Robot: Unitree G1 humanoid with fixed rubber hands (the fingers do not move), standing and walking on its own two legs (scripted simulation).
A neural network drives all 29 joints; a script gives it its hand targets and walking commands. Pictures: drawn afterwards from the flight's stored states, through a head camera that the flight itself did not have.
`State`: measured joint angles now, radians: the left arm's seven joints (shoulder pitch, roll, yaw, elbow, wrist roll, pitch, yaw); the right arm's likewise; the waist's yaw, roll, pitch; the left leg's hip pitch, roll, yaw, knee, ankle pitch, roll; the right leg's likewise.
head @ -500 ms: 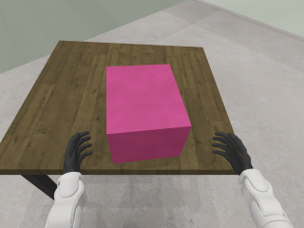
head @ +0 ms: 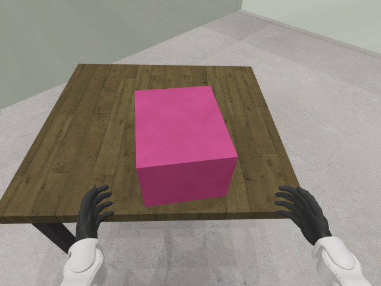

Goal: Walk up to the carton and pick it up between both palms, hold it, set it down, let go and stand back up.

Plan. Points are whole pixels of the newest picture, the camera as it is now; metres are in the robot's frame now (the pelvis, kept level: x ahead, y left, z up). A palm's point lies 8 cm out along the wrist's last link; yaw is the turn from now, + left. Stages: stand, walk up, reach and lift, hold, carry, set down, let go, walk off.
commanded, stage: set down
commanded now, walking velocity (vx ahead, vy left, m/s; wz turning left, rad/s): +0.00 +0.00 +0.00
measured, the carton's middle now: (179, 142) +0.46 +0.06 +0.00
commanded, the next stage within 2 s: let go in 1.54 s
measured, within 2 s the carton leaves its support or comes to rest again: neither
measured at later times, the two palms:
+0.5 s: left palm (88, 238) +0.20 +0.22 +0.00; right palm (306, 242) +0.21 -0.22 +0.01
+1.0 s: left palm (86, 255) +0.17 +0.23 -0.04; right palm (294, 252) +0.20 -0.20 -0.03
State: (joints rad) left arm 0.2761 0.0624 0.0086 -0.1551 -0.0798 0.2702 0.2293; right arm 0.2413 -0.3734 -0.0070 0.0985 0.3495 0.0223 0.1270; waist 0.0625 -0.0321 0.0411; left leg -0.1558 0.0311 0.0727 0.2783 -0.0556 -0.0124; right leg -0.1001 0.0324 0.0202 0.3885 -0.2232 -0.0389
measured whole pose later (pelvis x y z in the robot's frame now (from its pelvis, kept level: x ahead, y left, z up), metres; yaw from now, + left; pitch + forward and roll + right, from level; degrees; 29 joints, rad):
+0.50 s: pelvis +0.03 +0.01 +0.00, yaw -1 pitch -3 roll +1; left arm 0.38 0.10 0.01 -0.02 -0.05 0.15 0.15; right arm 0.36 -0.33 0.01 0.14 0.27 -0.04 0.13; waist 0.04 -0.03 0.06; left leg -0.13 0.03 0.09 0.29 -0.11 -0.01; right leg -0.04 0.03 0.04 0.32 -0.23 -0.03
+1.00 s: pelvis +0.04 +0.01 +0.00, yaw +0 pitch -3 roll +1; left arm 0.39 0.15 -0.01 0.15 -0.05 0.09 0.10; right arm 0.36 -0.24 0.02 0.30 0.16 -0.09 0.09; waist 0.06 -0.04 0.07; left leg -0.12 0.02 0.07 0.29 -0.11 0.00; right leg -0.02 0.02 0.02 0.31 -0.23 -0.02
